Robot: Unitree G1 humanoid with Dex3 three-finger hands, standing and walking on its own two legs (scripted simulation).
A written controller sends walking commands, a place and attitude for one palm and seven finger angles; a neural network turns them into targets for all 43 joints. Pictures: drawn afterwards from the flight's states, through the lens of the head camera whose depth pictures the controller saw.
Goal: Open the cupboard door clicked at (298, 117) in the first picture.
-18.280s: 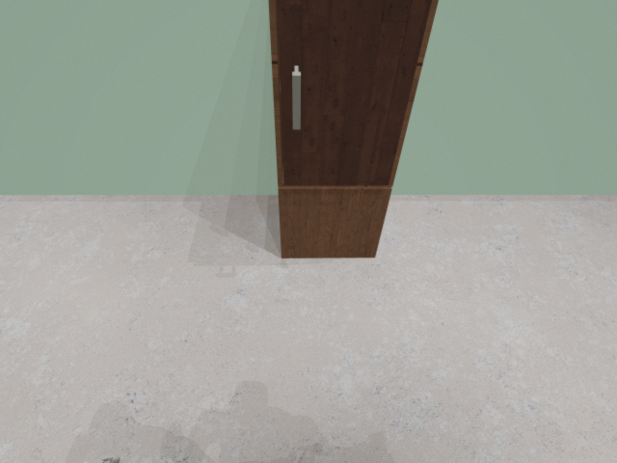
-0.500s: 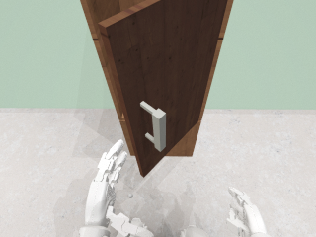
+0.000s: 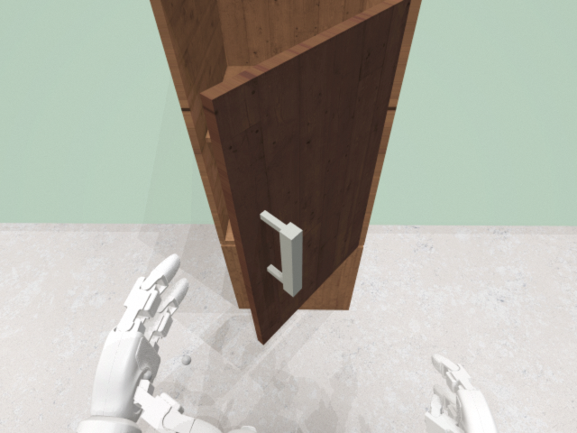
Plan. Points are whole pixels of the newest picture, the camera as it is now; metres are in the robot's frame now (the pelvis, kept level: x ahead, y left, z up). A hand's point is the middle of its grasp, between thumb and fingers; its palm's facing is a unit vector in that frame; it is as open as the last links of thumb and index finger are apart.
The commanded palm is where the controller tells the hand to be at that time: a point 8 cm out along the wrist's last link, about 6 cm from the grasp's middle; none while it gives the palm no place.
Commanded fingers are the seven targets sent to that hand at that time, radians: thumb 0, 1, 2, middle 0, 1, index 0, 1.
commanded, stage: draw the hand back to the body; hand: left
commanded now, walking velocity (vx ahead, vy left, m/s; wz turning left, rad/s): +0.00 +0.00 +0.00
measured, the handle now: (281, 255) +0.37 +0.03 +0.04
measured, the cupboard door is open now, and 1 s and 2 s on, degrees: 49 49 49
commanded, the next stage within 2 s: step back with the hand held close in 1.16 s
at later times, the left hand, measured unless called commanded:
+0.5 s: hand (56, 325) +0.20 +0.23 +0.16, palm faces +0.25 -0.90 -0.37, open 12.5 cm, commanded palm +0.16 +0.28 +0.19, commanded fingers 0.00 0.44 0.70 -0.18 -0.30 -0.18 -0.30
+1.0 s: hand out of the picture +0.21 +0.29 +0.22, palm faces +0.43 -0.82 -0.38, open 7.6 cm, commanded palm +0.16 +0.33 +0.24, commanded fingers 0.00 0.90 0.90 -0.20 -0.30 -0.20 -0.30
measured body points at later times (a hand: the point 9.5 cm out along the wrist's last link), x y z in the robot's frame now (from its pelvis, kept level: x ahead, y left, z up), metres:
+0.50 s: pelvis +0.01 +0.03 +0.05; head -0.01 +0.01 +0.50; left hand +0.18 +0.28 +0.19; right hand +0.20 -0.18 -0.02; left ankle +0.02 +0.13 -0.68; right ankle -0.01 -0.09 -0.68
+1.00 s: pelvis +0.02 +0.03 +0.07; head +0.00 +0.02 +0.51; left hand +0.18 +0.33 +0.24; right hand +0.20 -0.19 -0.01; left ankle +0.02 +0.13 -0.68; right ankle -0.01 -0.09 -0.68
